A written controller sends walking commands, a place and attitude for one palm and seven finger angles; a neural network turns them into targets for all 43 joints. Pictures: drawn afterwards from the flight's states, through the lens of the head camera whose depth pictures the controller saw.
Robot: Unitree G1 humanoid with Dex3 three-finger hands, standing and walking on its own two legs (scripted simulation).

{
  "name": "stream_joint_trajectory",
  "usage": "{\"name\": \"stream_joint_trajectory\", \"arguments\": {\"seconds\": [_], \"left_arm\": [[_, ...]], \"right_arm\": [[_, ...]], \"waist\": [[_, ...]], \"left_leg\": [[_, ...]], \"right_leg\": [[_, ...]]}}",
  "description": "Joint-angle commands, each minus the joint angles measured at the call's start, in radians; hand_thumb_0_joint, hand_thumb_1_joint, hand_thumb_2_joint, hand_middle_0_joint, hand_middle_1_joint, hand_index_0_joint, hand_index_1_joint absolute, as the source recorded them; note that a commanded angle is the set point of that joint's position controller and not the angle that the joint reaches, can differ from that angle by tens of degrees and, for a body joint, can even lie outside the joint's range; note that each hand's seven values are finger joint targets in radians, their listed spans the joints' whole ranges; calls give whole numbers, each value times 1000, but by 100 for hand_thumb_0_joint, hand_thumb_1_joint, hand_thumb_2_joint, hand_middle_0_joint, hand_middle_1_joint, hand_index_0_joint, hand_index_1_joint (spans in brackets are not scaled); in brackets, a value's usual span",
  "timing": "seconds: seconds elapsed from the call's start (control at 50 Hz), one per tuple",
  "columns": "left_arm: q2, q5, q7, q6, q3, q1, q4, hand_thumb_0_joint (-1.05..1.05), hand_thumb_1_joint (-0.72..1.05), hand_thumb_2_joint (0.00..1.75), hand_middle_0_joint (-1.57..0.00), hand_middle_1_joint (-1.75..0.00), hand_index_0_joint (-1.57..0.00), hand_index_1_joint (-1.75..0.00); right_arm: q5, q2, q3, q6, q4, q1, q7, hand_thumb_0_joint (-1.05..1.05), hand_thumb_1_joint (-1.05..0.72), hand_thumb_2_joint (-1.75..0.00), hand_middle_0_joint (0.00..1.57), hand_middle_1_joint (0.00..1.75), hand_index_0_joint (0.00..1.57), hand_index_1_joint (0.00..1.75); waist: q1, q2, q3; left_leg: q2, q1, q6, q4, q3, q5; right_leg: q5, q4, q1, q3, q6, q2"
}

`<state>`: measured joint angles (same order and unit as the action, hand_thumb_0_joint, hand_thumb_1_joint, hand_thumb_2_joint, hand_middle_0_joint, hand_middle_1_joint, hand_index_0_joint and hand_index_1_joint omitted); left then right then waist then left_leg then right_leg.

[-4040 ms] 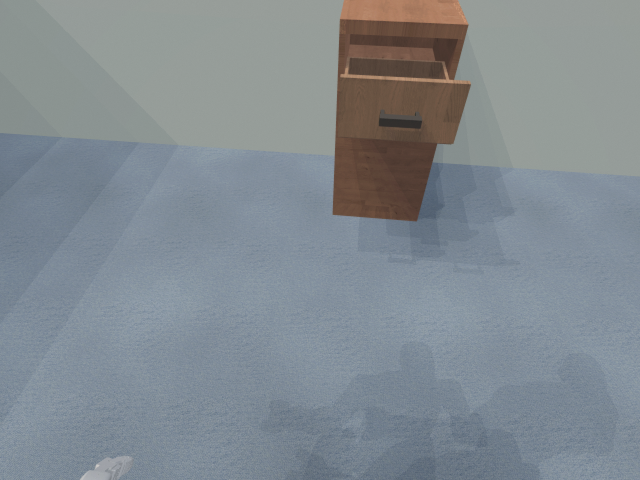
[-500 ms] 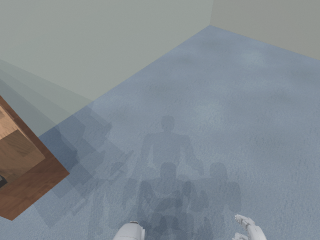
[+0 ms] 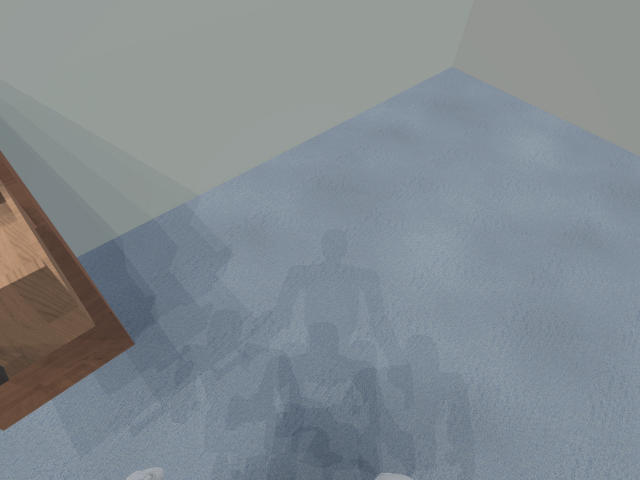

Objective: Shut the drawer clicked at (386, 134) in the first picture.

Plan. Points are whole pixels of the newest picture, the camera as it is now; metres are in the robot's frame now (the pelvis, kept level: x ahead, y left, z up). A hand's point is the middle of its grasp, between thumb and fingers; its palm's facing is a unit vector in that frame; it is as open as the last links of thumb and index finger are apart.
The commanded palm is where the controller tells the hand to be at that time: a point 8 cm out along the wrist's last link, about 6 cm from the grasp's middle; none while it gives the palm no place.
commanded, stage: turn to face it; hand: left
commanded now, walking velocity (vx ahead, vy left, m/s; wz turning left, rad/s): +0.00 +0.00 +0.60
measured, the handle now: out of the picture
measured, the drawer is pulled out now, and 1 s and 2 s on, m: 0.30 0.30 0.30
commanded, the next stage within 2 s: take the last steps up to it in 1.24 s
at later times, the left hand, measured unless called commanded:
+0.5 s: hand out of the picture -0.01 +0.14 -0.15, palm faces +0.35 -0.90 -0.27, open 7.4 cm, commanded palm none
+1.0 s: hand out of the picture -0.09 +0.22 -0.17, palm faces +0.61 -0.76 -0.23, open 7.4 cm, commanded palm none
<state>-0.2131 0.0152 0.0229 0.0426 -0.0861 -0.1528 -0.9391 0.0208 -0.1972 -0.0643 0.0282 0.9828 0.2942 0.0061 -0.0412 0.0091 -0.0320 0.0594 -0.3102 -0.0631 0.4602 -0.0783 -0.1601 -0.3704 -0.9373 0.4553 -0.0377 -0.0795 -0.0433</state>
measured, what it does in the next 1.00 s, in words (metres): steps on the spot, turning left: right foot, then left foot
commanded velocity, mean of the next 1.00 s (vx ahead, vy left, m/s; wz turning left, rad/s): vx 0.00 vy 0.00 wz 0.52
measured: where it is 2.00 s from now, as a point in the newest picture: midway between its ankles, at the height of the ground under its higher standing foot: outside the picture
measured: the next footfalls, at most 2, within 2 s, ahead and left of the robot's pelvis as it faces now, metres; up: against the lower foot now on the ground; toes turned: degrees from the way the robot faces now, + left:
right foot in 0.18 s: +0.02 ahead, -0.15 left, +0.00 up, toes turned +8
left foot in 0.68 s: -0.03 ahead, +0.08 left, +0.00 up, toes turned +33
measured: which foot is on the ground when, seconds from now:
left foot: down 0.00-0.18, up 0.20-0.66, down 0.68-1.00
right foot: up 0.00-0.16, down 0.18-0.68, up 0.70-1.00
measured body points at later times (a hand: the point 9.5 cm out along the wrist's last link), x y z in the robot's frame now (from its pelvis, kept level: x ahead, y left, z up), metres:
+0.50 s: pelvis -0.01 -0.06 +0.00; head +0.03 -0.08 +0.45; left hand -0.03 +0.19 -0.13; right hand +0.15 -0.30 -0.16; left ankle -0.06 +0.10 -0.65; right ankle -0.02 -0.16 -0.74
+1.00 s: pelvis -0.03 +0.00 +0.00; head -0.03 +0.04 +0.45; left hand -0.13 +0.26 -0.15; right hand +0.19 -0.14 -0.12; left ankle -0.06 +0.06 -0.74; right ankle +0.06 -0.16 -0.65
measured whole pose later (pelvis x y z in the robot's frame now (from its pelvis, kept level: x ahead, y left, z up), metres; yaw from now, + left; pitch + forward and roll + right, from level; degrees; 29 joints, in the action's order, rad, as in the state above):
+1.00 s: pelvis -0.03 +0.00 +0.00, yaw +35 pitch -1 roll -2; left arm -0.27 0.01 0.02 0.06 -0.07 -0.20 -0.91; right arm 0.01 -0.19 -0.03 0.02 0.90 0.17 -0.01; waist 0.01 0.03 -0.06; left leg 0.05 -0.21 -0.08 0.45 -0.01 -0.22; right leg -0.34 -1.09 0.48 -0.01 -0.11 -0.09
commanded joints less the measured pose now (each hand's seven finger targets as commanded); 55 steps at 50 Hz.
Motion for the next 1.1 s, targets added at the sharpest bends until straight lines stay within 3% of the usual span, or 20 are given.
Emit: {"name": "stream_joint_trajectory", "arguments": {"seconds": [0.0,0.08,0.12,0.14,0.16,0.18,0.22,0.26,0.38,0.54,0.58,0.62,0.64,0.66,0.68,0.7,0.76,0.82,0.98,1.08], "left_arm": [[-55,-4,4,-18,-10,19,99,0,90,90,-20,-30,-20,-30],[-71,-16,8,-25,-7,-35,103,0,90,90,-20,-30,-20,-30],[-109,-18,15,-36,-14,-98,92,0,90,90,-20,-30,-20,-30],[-196,-5,22,-47,-27,-112,96,0,90,90,-20,-30,-20,-30],[-249,3,23,-45,-29,-90,113,0,90,90,-20,-30,-20,-30],[-225,0,23,-42,-17,-60,126,0,90,90,-20,-30,-20,-30],[-147,-5,19,-54,-1,36,139,0,90,90,-20,-30,-20,-30],[-120,-5,16,-57,10,18,138,0,90,90,-20,-30,-20,-30],[-151,4,16,-56,3,-143,99,0,90,90,-20,-30,-20,-30],[-188,17,15,-43,-8,-207,80,0,90,90,-20,-30,-20,-30],[-208,17,13,-39,-17,-203,79,0,90,90,-20,-30,-20,-30],[-219,9,8,-39,-22,-188,74,0,90,90,-20,-30,-20,-30],[-207,1,5,-38,-20,-180,73,0,90,90,-20,-30,-20,-30],[-147,-10,-5,-37,-10,-165,118,0,90,90,-20,-30,-20,-30],[-130,-4,2,-24,5,-117,147,0,90,90,-20,-30,-20,-30],[-149,2,7,-12,0,-112,141,0,90,90,-20,-30,-20,-30],[-149,4,-1,-4,-7,-95,89,0,90,90,-20,-30,-20,-30],[-138,5,-8,0,-7,-147,61,0,90,90,-20,-30,-20,-30],[-119,3,1,1,-1,-54,88,0,90,90,-20,-30,-20,-30],[-88,-3,5,-8,12,6,111,0,90,90,-20,-30,-20,-30]], "right_arm": [[5,-194,-51,-16,-73,32,16,0,-90,-90,20,30,20,30],[4,-208,-64,-7,-95,3,13,0,-90,-90,20,30,20,30],[-10,-183,-63,-5,-105,-14,7,0,-90,-90,20,30,20,30],[-22,-118,-55,-4,-117,-5,0,0,-90,-90,20,30,20,30],[-7,-109,-53,-8,-147,-18,6,0,-90,-90,20,30,20,30],[5,-145,-61,-6,-141,-27,3,0,-90,-90,20,30,20,30],[5,-128,-62,20,-89,10,-10,0,-90,-90,20,30,20,30],[1,-118,-56,24,-87,-1,-21,0,-90,-90,20,30,20,30],[2,-119,-43,37,-124,-132,-26,0,-90,-90,20,30,20,30],[-7,-104,-15,24,-170,-269,-34,0,-90,-90,20,30,20,30],[-10,-105,-9,13,-175,-261,-32,0,-90,-90,20,30,20,30],[-7,-134,-17,1,-160,-172,-26,0,-90,-90,20,30,20,30],[-3,-184,-28,-8,-138,-83,-26,0,-90,-90,20,30,20,30],[0,-312,-61,-20,-130,-5,-18,0,-90,-90,20,30,20,30],[-20,-362,-69,-13,-108,55,-12,0,-90,-90,20,30,20,30],[-19,-330,-58,-7,-108,21,-7,0,-90,-90,20,30,20,30],[-8,-238,-28,-16,-148,-135,10,0,-90,-90,20,30,20,30],[-11,-220,-22,-25,-150,-145,9,0,-90,-90,20,30,20,30],[-5,-191,-26,-22,-124,-61,9,0,-90,-90,20,30,20,30],[4,-183,-27,-20,-96,-18,16,0,-90,-90,20,30,20,30]], "waist": [[3,-193,84],[27,-202,128],[62,-121,167],[69,122,171],[67,280,111],[52,171,77],[-11,158,12],[-8,160,-41],[58,181,-39],[96,207,16],[98,229,47],[49,195,112],[-1,80,168],[-46,-249,226],[-60,-284,247],[-34,-179,207],[20,-176,59],[49,-139,56],[22,-130,37],[7,-132,54]], "left_leg": [[-244,113,-131,-134,-369,148],[-203,92,-99,-75,-397,256],[-148,-44,-22,8,-340,139],[-48,-268,61,187,-184,-177],[36,-388,123,407,9,-431],[-17,-327,107,578,-22,-400],[-58,-296,126,720,-2,-268],[-71,-307,139,762,48,-205],[-91,-320,158,718,89,-211],[-93,-184,128,408,164,-272],[-78,-106,109,288,193,-270],[-53,54,88,79,214,-130],[-102,257,62,-54,149,61],[-395,496,-62,-54,-211,505],[-504,489,-164,-27,-305,890],[-496,423,-176,-25,-194,801],[-332,206,-105,-76,-107,565],[-266,180,-75,-112,-72,467],[-266,192,-114,-158,-187,279],[-286,201,-141,-125,-250,342]], "right_leg": [[-70,106,-2,8,3,36],[-23,337,-166,15,18,78],[155,607,-413,-10,36,21],[158,712,-600,-219,95,-217],[315,686,-516,-379,195,-442],[397,656,-365,-285,228,-433],[467,641,-291,-117,188,-293],[600,602,-286,5,160,-243],[665,568,-380,48,174,-266],[707,510,-424,105,191,-311],[754,463,-432,129,182,-318],[761,328,-411,195,135,-301],[636,135,-291,221,88,-283],[-66,-104,52,231,0,-123],[-313,-234,148,117,-14,-78],[-265,-273,142,70,-5,-112],[-88,-291,110,38,-19,-100],[12,-260,74,50,-27,-70],[15,-99,71,36,-31,-44],[-71,78,-2,34,-11,-15]]}}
